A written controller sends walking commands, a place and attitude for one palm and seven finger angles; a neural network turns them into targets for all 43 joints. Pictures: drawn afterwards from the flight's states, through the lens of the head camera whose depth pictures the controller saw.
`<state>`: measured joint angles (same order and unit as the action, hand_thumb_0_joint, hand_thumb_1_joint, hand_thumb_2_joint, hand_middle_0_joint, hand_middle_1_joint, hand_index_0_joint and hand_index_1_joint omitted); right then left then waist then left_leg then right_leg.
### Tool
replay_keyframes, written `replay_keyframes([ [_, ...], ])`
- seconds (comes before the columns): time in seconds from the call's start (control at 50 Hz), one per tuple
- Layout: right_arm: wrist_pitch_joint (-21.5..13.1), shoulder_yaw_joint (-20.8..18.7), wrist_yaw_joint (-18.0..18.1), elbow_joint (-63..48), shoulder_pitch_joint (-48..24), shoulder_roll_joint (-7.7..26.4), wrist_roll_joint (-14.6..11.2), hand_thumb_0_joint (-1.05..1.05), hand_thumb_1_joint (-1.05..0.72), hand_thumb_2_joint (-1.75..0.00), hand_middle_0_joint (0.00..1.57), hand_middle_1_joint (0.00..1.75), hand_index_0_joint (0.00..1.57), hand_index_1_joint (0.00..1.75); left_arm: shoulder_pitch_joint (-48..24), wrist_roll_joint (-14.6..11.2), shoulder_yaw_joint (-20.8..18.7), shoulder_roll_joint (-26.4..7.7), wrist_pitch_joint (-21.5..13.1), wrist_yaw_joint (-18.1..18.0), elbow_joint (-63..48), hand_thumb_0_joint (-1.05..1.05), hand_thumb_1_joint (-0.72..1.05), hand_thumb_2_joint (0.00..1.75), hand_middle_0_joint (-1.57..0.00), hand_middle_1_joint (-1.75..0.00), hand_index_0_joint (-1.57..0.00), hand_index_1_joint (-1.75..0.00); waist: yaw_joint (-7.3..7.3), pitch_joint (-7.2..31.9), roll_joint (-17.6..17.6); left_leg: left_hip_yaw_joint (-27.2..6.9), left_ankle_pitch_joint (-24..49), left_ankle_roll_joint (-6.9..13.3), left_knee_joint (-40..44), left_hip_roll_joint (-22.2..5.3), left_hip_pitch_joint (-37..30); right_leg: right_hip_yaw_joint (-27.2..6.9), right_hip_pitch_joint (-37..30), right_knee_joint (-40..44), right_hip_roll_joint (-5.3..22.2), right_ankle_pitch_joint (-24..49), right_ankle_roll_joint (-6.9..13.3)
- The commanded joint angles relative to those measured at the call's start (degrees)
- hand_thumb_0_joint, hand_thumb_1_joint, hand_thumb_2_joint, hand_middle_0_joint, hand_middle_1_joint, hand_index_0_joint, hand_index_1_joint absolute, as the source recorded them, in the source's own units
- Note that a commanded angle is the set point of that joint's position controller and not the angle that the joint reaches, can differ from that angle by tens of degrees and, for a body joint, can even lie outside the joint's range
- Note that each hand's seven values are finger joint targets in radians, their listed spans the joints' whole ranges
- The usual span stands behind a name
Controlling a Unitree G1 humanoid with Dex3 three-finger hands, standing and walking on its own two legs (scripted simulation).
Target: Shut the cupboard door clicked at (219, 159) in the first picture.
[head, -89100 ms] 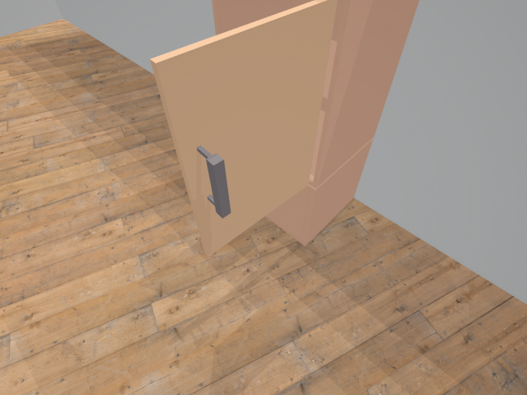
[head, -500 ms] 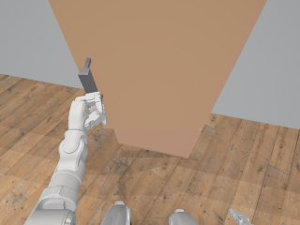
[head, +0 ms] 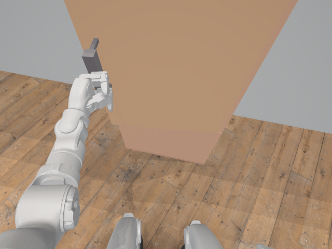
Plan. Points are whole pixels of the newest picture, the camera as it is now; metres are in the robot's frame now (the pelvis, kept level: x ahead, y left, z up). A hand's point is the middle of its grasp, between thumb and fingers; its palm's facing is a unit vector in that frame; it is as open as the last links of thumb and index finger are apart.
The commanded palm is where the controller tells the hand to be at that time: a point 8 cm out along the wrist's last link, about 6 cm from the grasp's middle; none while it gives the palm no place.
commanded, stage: push the door shut along its arc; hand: left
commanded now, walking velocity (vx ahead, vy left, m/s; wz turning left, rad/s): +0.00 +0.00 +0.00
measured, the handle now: (101, 73) +0.54 +0.17 +0.07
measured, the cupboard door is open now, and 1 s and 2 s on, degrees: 8 0 0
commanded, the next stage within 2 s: pull the fist back off the door in 0.70 s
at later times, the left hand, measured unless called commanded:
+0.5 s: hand (124, 80) +0.51 +0.10 +0.07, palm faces -0.28 -0.96 -0.03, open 3.1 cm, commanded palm +0.52 +0.14 +0.07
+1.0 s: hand (131, 74) +0.53 +0.09 +0.07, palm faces +0.05 -1.00 -0.01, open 3.1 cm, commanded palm +0.52 +0.11 +0.07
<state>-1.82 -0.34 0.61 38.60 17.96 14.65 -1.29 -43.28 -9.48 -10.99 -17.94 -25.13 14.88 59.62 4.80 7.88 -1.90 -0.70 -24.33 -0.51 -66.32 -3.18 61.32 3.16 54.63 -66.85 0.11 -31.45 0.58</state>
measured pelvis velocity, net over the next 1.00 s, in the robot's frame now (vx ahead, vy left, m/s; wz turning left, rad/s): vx -0.04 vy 0.01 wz -0.03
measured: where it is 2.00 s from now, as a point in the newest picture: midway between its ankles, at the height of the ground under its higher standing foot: outside the picture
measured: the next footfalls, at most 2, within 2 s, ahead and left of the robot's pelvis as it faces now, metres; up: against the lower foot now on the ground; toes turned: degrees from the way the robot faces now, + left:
none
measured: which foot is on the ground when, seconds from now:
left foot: down 0.00-1.00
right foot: down 0.00-1.00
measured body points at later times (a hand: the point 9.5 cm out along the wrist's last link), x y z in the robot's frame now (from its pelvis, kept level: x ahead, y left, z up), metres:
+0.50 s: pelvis -0.01 +0.01 -0.02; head +0.12 +0.02 +0.41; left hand +0.52 +0.16 +0.08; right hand +0.00 -0.26 -0.13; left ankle +0.07 +0.13 -0.64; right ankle +0.01 -0.12 -0.64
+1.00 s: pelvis -0.04 +0.01 -0.04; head +0.10 +0.04 +0.39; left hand +0.52 +0.14 +0.08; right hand -0.03 -0.25 -0.14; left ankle +0.07 +0.13 -0.64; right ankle +0.01 -0.12 -0.64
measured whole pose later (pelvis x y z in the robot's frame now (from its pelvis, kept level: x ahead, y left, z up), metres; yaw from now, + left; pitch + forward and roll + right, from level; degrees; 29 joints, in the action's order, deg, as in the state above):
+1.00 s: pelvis -0.04 +0.01 -0.04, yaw -2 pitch +26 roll -5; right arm -7.3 1.6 -2.7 39.6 20.3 14.3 4.0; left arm -69.6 2.4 -15.3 -21.1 -18.9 -8.3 75.2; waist 13.6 8.6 -2.5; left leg -2.9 -22.6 0.2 -74.3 -3.0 78.0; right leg 4.0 70.6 -73.8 -0.9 -29.1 -0.2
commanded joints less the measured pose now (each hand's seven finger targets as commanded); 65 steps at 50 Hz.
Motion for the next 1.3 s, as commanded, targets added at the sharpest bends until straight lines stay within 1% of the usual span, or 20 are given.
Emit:
replay_keyframes([
  [0.0,-2.14,-3.24,0.48,-3.85,6.38,9.57,0.27,0.0,-0.9,-0.9,0.2,0.3,0.2,0.3,-33.55,0.84,1.58,-6.54,-3.08,1.38,-10.17,0.0,0.9,0.9,-1.3,-1.5,-1.3,-1.5,5.39,24.36,-3.02,-3.68,7.87,2.21,5.83,1.68,-26.12,-1.77,3.22,10.5,-2.02,12.01,1.01],
  [0.06,-2.31,-3.4,0.14,-3.83,6.98,9.65,0.39,0.0,-0.9,-0.9,0.2,0.3,0.2,0.3,-35.03,0.66,2.75,-5.13,-2.72,1.95,-10.39,0.0,0.9,0.9,-1.3,-1.5,-1.3,-1.5,5.77,26.14,-4.1,-3.97,8.04,2.13,5.78,1.61,-27.28,-1.42,4.04,10.29,-2.08,11.55,1.15],
  [0.12,-2.22,-3.18,0.13,-3.41,8.04,10.31,0.5,0.0,-0.9,-0.9,0.2,0.3,0.2,0.3,-37.01,0.98,-1.04,-10.01,-2.19,1.65,-7.83,0.0,0.9,0.9,-1.3,-1.5,-1.3,-1.5,5.9,25.81,-2.56,-4.34,7.36,2.25,5.43,1.45,-25.15,-1.36,4.09,9.83,-2.25,10.74,1.19],
  [0.2,-2.6,-3.02,-0.14,-3.05,8.87,10.55,0.7,0.0,-0.9,-0.9,0.2,0.3,0.2,0.3,-41.45,2.2,-1.42,-11.85,-2.13,1.72,-6.68,0.0,0.9,0.9,-1.3,-1.5,-1.3,-1.5,6.71,26.21,-4.36,-4.44,6.49,2.34,4.55,1.43,-24.09,-1.59,5.8,9.22,-2.41,9.64,1.21],
  [0.24,-2.71,-2.99,-0.41,-3.09,9.17,10.26,0.74,0.0,-0.9,-0.9,0.2,0.3,0.2,0.3,-42.81,2.56,1.17,-9.26,-1.93,2.3,-6.5,0.0,0.9,0.9,-1.3,-1.5,-1.3,-1.5,7.6,26.38,-5.35,-4.74,6.77,2.27,4.41,1.32,-25.0,-1.3,7.3,8.96,-2.47,9.61,1.28],
  [0.3,-2.91,-3.07,-0.57,-2.75,10.02,10.68,0.86,0.0,-0.9,-0.9,0.2,0.3,0.2,0.3,-44.16,2.53,0.46,-10.53,-1.68,3.13,-6.08,0.0,0.9,0.9,-1.3,-1.5,-1.3,-1.5,7.64,28.23,-7.3,-5.22,8.33,2.11,3.91,1.15,-26.53,-1.08,8.46,8.31,-2.63,10.22,1.56],
  [0.44,-3.26,-2.51,-0.51,-2.07,11.54,11.22,0.91,0.0,-0.9,-0.9,0.2,0.3,0.2,0.3,-50.87,3.33,-1.13,-13.86,1.1,3.3,-1.42,0.0,0.9,0.9,-1.3,-1.5,-1.3,-1.5,10.05,25.82,-5.65,-5.12,5.6,2.69,2.02,0.97,-21.51,-1.21,10.68,7.88,-2.95,8.32,1.39],
  [0.5,-3.5,-2.5,-0.61,-2.09,12.51,11.24,1.21,0.0,-0.9,-0.9,0.2,0.3,0.2,0.3,-53.87,3.86,-2.17,-15.6,1.07,3.64,-2.47,0.0,0.9,0.9,-1.3,-1.5,-1.3,-1.5,10.39,29.53,-6.5,-5.2,8.46,2.82,0.75,0.9,-22.16,-1.24,10.53,6.87,-3.04,9.97,1.35],
  [0.62,-4.25,-1.86,0.07,-1.23,12.48,11.3,0.64,0.0,-0.9,-0.9,0.2,0.3,0.2,0.3,-59.45,4.3,0.15,-14.4,3.58,4.01,0.1,0.0,0.9,0.9,-1.3,-1.5,-1.3,-1.5,12.89,25.4,-6.81,-4.92,1.11,3.29,0.11,0.71,-18.48,-1.5,13.71,7.62,-3.33,5.28,1.09],
  [0.78,-7.61,-1.09,1.2,0.05,11.53,11.87,0.7,0.0,-0.9,-0.9,0.2,0.3,0.2,0.3,-64.14,3.85,3.28,-12.45,4.86,5.12,-1.01,0.0,0.9,0.9,-1.3,-1.5,-1.3,-1.5,14.51,26.17,-10.78,-6.56,-5.27,3.19,1.05,0.29,-20.06,-0.59,18.44,6.6,-3.28,1.42,1.43],
  [0.8,-7.78,-1.26,1.44,-1.03,12.16,11.07,2.0,0.0,-0.9,-0.9,0.2,0.3,0.2,0.3,-65.35,-1.3,-8.91,-14.42,5.17,-6.22,-2.13,0.0,0.9,0.9,-1.3,-1.5,-1.3,-1.5,10.54,27.4,-11.07,-8.35,-9.2,2.06,3.24,0.12,-17.34,-0.54,17.67,6.01,-2.73,1.46,0.9],
  [0.84,-7.82,-1.49,0.07,-1.09,11.82,10.73,3.31,0.0,-0.9,-0.9,0.2,0.3,0.2,0.3,-61.42,1.59,-6.89,-9.47,5.88,-16.65,0.43,0.0,0.9,0.9,-1.3,-1.5,-1.3,-1.5,12.01,26.05,-7.58,-9.15,-14.02,1.75,4.77,0.21,-16.22,0.23,18.15,5.78,-2.58,-0.43,-0.05],
  [0.88,-7.26,-1.63,-1.37,-0.86,13.0,10.83,4.79,0.0,-0.9,-0.9,0.2,0.3,0.2,0.3,-61.36,7.08,-7.53,-12.09,4.33,-23.76,1.6,0.0,0.9,0.9,-1.3,-1.5,-1.3,-1.5,11.97,27.1,-7.25,-8.66,-12.54,1.68,4.31,0.8,-15.25,0.38,17.45,5.31,-2.54,-0.32,-0.18],
  [0.9,-6.72,-1.7,-2.22,-0.63,13.31,10.75,5.33,0.0,-0.9,-0.9,0.2,0.3,0.2,0.3,-62.45,10.89,-5.21,-12.13,3.4,-25.28,1.47,0.0,0.9,0.9,-1.3,-1.5,-1.3,-1.5,12.76,26.9,-9.83,-8.12,-11.78,1.65,3.91,0.78,-15.86,0.18,18.54,5.4,-2.32,-0.09,-0.09],
  [0.96,-5.35,-2.24,-3.76,-0.72,14.19,10.98,6.08,0.0,-0.9,-0.9,0.2,0.3,0.2,0.3,-63.31,17.4,-1.53,-13.48,0.61,-25.24,1.6,0.0,0.9,0.9,-1.3,-1.5,-1.3,-1.5,13.5,28.17,-10.76,-7.18,-9.93,1.89,2.99,1.05,-16.49,-0.6,17.58,5.98,-2.21,0.09,0.43],
  [1.06,-3.5,-1.74,-3.35,-3.44,13.61,11.04,4.59,0.0,-0.9,-0.9,0.2,0.3,0.2,0.3,-52.64,10.16,-8.41,-17.27,2.26,-19.03,4.77,0.0,0.9,0.9,-1.3,-1.5,-1.3,-1.5,9.38,29.24,-5.74,-4.02,-5.83,2.19,3.13,1.72,-11.26,-1.84,6.94,8.25,-2.94,0.94,0.46],
  [1.12,-2.45,-1.62,-3.48,-4.98,14.1,10.15,4.26,0.0,-0.9,-0.9,0.2,0.3,0.2,0.3,-44.22,9.39,-10.9,-18.18,1.55,-17.87,1.52,0.0,0.9,0.9,-1.3,-1.5,-1.3,-1.5,6.58,29.72,-4.63,-2.83,-1.32,2.32,3.91,1.41,-11.3,-1.97,2.5,8.73,-3.11,4.18,0.31],
  [1.18,-1.35,-2.42,-3.68,-5.95,14.33,9.4,3.98,0.0,-0.9,-0.9,0.2,0.3,0.2,0.3,-37.84,8.4,-10.2,-14.82,-0.61,-17.38,-5.21,0.0,0.9,0.9,-1.3,-1.5,-1.3,-1.5,4.98,31.86,-3.39,-2.18,5.0,2.22,4.58,1.32,-15.01,-1.92,-1.25,8.93,-3.35,9.66,0.23],
  [1.24,-0.49,-3.57,-3.8,-5.37,14.28,8.87,3.5,0.0,-0.9,-0.9,0.2,0.3,0.2,0.3,-34.41,6.52,-6.46,-8.54,-1.73,-16.84,-11.12,0.0,0.9,0.9,-1.3,-1.5,-1.3,-1.5,5.54,30.9,-1.73,-1.44,9.0,2.1,5.44,1.35,-19.19,-1.68,-3.21,10.63,-3.47,14.39,-0.12],
  [1.28,-0.11,-4.03,-3.38,-5.36,14.27,8.98,3.29,0.0,-0.9,-0.9,0.2,0.3,0.2,0.3,-30.17,5.16,-7.81,-8.76,-2.12,-16.92,-14.34,0.0,0.9,0.9,-1.3,-1.5,-1.3,-1.5,4.41,31.23,-0.64,-0.98,11.91,2.07,5.98,1.69,-20.66,-1.65,-6.1,10.87,-3.47,18.28,-0.1],
])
